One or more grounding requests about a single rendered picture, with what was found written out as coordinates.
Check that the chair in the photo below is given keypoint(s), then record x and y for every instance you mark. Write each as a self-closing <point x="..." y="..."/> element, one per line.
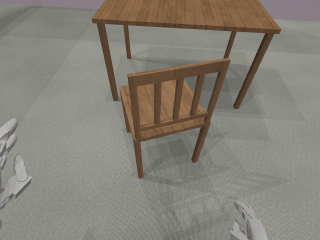
<point x="158" y="103"/>

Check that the table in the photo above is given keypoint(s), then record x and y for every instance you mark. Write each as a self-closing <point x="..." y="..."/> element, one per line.
<point x="217" y="15"/>

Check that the left robot hand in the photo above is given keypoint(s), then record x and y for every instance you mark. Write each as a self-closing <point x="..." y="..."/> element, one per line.
<point x="20" y="181"/>

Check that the right robot hand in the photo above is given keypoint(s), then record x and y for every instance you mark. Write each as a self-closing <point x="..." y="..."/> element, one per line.
<point x="252" y="230"/>

